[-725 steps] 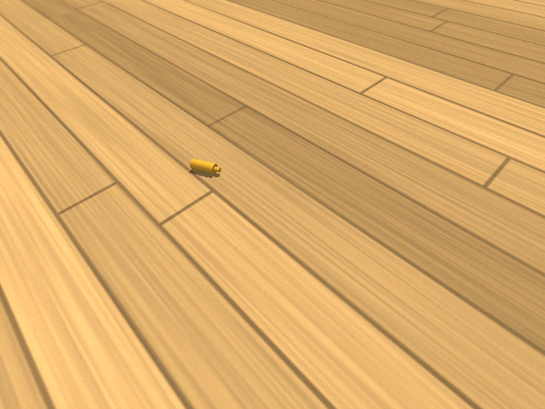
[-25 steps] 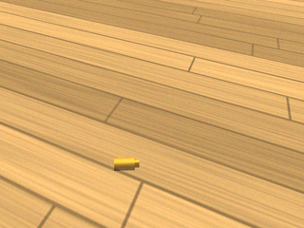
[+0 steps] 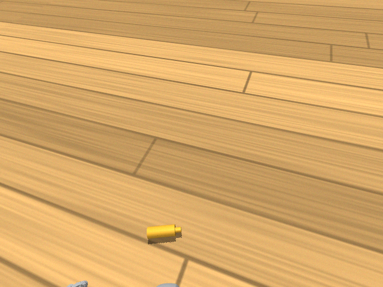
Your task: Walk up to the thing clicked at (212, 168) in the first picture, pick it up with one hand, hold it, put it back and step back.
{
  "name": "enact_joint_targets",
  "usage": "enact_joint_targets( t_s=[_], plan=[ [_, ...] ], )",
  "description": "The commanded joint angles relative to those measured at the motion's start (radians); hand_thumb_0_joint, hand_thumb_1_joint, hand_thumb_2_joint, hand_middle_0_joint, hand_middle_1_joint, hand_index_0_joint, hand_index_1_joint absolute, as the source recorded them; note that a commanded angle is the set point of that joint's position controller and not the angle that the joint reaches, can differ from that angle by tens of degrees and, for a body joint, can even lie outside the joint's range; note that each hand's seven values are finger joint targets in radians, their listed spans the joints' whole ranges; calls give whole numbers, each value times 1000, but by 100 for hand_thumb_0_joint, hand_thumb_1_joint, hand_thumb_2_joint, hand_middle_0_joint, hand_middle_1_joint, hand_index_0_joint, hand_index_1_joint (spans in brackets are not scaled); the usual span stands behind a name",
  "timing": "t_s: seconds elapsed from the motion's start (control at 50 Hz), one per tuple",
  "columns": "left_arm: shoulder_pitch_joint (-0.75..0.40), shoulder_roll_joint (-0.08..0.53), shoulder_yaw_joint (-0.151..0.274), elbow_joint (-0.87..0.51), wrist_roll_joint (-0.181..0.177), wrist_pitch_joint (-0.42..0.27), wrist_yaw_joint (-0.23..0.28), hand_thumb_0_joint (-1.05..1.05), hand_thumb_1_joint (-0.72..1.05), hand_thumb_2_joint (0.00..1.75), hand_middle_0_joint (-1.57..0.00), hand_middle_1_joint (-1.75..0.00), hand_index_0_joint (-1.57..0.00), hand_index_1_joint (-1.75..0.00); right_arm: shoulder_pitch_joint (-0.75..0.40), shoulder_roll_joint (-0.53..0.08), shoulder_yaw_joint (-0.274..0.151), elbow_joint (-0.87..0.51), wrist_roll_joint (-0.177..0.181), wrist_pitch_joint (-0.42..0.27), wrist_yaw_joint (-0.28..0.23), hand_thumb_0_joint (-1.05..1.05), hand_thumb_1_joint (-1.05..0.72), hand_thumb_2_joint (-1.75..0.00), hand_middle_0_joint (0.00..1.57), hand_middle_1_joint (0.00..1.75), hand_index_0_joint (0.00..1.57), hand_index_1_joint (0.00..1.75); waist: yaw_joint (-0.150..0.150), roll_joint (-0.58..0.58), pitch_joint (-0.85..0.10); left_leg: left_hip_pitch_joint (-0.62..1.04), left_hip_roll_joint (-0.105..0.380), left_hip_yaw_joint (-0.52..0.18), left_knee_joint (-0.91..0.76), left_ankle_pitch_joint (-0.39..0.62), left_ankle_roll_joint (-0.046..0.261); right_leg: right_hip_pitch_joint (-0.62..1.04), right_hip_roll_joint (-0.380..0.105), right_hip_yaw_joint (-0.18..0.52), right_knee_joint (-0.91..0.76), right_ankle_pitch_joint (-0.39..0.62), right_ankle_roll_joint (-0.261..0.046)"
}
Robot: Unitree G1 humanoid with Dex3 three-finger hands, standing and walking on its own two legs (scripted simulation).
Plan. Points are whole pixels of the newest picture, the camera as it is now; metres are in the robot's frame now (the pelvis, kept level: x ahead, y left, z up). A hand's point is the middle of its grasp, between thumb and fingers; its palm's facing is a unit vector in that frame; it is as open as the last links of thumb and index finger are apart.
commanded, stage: walk up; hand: left
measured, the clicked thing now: (164, 231) +0.50 +0.22 -0.73
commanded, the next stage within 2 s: none
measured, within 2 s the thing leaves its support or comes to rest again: neither
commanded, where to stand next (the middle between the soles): +0.12 -0.01 m, yaw +1 degrees
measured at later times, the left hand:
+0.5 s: hand out of the picture +0.11 +0.26 -0.16, palm faces -0.03 -0.93 -0.36, open 7.4 cm
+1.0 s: hand out of the picture +0.13 +0.26 -0.14, palm faces -0.01 -0.95 -0.32, open 7.4 cm
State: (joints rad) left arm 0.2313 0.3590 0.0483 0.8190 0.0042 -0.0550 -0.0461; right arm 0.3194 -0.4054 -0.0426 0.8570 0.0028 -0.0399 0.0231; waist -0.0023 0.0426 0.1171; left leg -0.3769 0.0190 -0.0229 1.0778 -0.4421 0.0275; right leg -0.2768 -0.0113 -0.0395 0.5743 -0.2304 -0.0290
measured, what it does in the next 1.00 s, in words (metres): steps on the spot: left foot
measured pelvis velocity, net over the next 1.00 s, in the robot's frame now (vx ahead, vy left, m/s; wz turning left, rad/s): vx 0.04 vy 0.01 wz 0.00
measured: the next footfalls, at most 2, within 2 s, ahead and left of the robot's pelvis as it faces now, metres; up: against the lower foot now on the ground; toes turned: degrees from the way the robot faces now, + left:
left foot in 0.16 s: +0.15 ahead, +0.14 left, +0.00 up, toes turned +1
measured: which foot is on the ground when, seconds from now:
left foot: up 0.00-0.14, down 0.16-1.00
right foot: down 0.00-1.00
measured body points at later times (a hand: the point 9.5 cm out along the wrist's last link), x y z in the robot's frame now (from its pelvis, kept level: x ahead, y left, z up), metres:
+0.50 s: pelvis +0.04 +0.00 -0.01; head +0.07 +0.00 +0.44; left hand +0.11 +0.31 -0.13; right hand +0.16 -0.31 -0.12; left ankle +0.11 +0.13 -0.73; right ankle +0.03 -0.13 -0.73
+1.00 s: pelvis +0.04 +0.01 +0.02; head +0.06 +0.02 +0.46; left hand +0.13 +0.31 -0.12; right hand +0.12 -0.29 -0.11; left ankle +0.11 +0.14 -0.73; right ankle +0.03 -0.13 -0.73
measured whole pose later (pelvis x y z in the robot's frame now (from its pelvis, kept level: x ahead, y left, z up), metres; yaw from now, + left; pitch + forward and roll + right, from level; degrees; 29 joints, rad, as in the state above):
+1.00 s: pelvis +0.04 +0.01 +0.02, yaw +0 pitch -2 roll -1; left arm 0.07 0.36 0.02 1.13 0.00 0.00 -0.02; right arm 0.09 -0.34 0.01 1.15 0.00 -0.02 0.02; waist -0.01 -0.01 0.07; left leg -0.24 0.03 -0.01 0.37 -0.10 -0.02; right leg -0.11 -0.02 -0.01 0.36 -0.21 0.03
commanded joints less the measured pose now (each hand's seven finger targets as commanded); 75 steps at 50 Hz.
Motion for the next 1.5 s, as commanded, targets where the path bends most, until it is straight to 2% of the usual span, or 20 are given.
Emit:
enact_joint_targets(
  t_s=[0.0, 0.06, 0.1, 0.12, 0.14, 0.16, 0.18, 0.22, 0.28, 0.32, 0.36, 0.38, 0.44, 0.48, 0.58, 1.06, 1.18, 1.44, 1.46, 1.48],
  plan=[
    [22, 253, 62, -72, 18, -11, 36, 0, 90, 90, -20, -30, -20, -30, 109, -140, -51, -34, -10, -8, -10, 0, -90, -90, 20, 30, 20, 30, 0, -201, -61, 6, 36, 30, -258, 32, -32, -14, -201, 135, -187, 363, -204],
    [3, 260, 51, -65, 5, 4, 43, 0, 90, 90, -20, -30, -20, -30, 69, -136, -52, -22, -12, -14, -25, 0, -90, -90, 20, 30, 20, 30, 3, -174, -141, 129, 5, 66, -408, 190, -25, -12, -216, 124, -44, 529, -181],
    [-49, 237, 35, -75, -11, 25, 47, 0, 90, 90, -20, -30, -20, -30, 85, -157, -60, -11, -18, -21, -36, 0, -90, -90, 20, 30, 20, 30, -38, -107, -158, 243, 0, 47, -546, 404, 1, -95, -182, 121, 63, 331, -118],
    [-36, 204, 24, -77, -18, 36, 47, 0, 90, 90, -20, -30, -20, -30, 61, -222, -73, -24, -29, -26, -42, 0, -90, -90, 20, 30, 20, 30, -29, 28, -161, 241, 123, -110, -606, 527, 34, -143, -107, 82, 147, 162, -60],
    [1, 179, 22, -64, -30, 51, 49, 0, 90, 90, -20, -30, -20, -30, -4, -277, -77, -55, -32, -29, -45, 0, -90, -90, 20, 30, 20, 30, 7, 96, -158, 179, 300, -358, -696, 517, 120, -139, 10, 42, 238, -83, -6],
    [29, 229, 36, -24, -29, 70, 58, 0, 90, 90, -20, -30, -20, -30, -47, -308, -79, -60, -10, -27, -43, 0, -90, -90, 20, 30, 20, 30, -4, 136, -175, 115, 373, -429, -700, 507, 241, -64, 20, 87, 360, -359, -2],
    [15, 237, 38, -8, -22, 74, 60, 0, 90, 90, -20, -30, -20, -30, -75, -290, -76, -55, -18, -23, -46, 0, -90, -90, 20, 30, 20, 30, 2, 109, -153, 82, 363, -427, -695, 486, 256, -66, 7, 116, 412, -397, -5],
    [15, 227, 40, 16, -21, 72, 56, 0, 90, 90, -20, -30, -20, -30, -126, -259, -59, -54, -20, -20, -56, 0, -90, -90, 20, 30, 20, 30, 19, 127, -152, 120, 286, -280, -634, 494, 212, -109, -11, 123, 391, -354, -14],
    [37, 211, 39, 61, -12, 53, 49, 0, 90, 90, -20, -30, -20, -30, -150, -242, -49, -41, -17, -8, -50, 0, -90, -90, 20, 30, 20, 30, 31, 164, -193, 162, 220, -172, -544, 595, 155, -33, -9, 48, 152, -245, -3],
    [63, 202, 38, 98, -1, 41, 54, 0, 90, 90, -20, -30, -20, -30, -168, -224, -39, -37, -7, 8, -43, 0, -90, -90, 20, 30, 20, 30, 48, 134, -208, 111, 192, -131, -475, 570, 102, 98, -6, 45, -68, -36, -6],
    [-20, 297, 47, 77, 15, 20, 60, 0, 90, 90, -20, -30, -20, -30, -157, -152, -20, -34, 13, 18, -35, 0, -90, -90, 20, 30, 20, 30, 3, -58, -169, 7, 69, -46, -401, 342, 5, 77, -193, 331, -139, 91, -81],
    [-112, 336, 47, 71, 7, 24, 54, 0, 90, 90, -20, -30, -20, -30, -167, -168, -29, -9, 10, 25, -39, 0, -90, -90, 20, 30, 20, 30, -26, -135, -147, 137, 28, -10, -389, 90, -3, -95, -263, 360, -141, 71, -148],
    [-139, 267, 20, 89, 5, 24, 52, 0, 90, 90, -20, -30, -20, -30, -219, -187, -32, 29, 5, 15, -25, 0, -90, -90, 20, 30, 20, 30, -23, -73, -114, 188, 70, -56, -524, 247, 21, -107, -145, 198, -118, 14, -48],
    [-115, 246, 17, 115, 2, 26, 48, 0, 90, 90, -20, -30, -20, -30, -233, -191, -24, 50, 1, 7, -19, 0, -90, -90, 20, 30, 20, 30, -2, -98, -146, 187, 105, -87, -552, 290, 40, -44, -111, 163, -120, -34, -26],
    [-150, 240, 11, 158, -5, 26, 47, 0, 90, 90, -20, -30, -20, -30, -266, -177, -7, 112, 1, 8, -16, 0, -90, -90, 20, 30, 20, 30, 0, -80, -117, 206, 86, -67, -625, 297, 7, -19, -128, 173, -197, -38, -22],
    [-173, 208, 2, 267, -3, 33, 39, 0, 90, 90, -20, -30, -20, -30, -300, -164, 3, 228, -6, 5, -19, 0, -90, -90, 20, 30, 20, 30, -1, -14, -151, 207, 108, -101, -805, 230, -16, 138, -111, 103, -305, 31, 6],
    [-177, 208, 4, 272, -4, 30, 44, 0, 90, 90, -20, -30, -20, -30, -298, -151, 5, 228, -1, 6, -20, 0, -90, -90, 20, 30, 20, 30, -6, -27, -170, 242, 106, -83, -767, 403, -19, 151, -119, 95, -305, 112, 14],
    [-159, 201, 5, 272, -1, 33, 46, 0, 90, 90, -20, -30, -20, -30, -315, -151, 2, 230, -2, 14, -21, 0, -90, -90, 20, 30, 20, 30, -3, -24, -174, 258, 111, -83, -773, 415, -17, 161, -119, 85, -321, 103, 18],
    [-164, 259, 31, 251, -7, 53, 52, 0, 90, 90, -20, -30, -20, -30, -312, -216, -20, 223, -1, 30, -24, 0, -90, -90, 20, 30, 20, 30, -4, -30, -64, 181, 103, -84, -693, 634, -9, 88, -107, 81, -212, 274, 10],
    [-142, 247, 34, 236, -12, 61, 56, 0, 90, 90, -20, -30, -20, -30, -299, -208, -23, 210, 6, 37, -26, 0, -90, -90, 20, 30, 20, 30, -2, -21, -105, 202, 115, -76, -670, 711, 2, 99, -102, 58, -177, 302, 8]
  ],
)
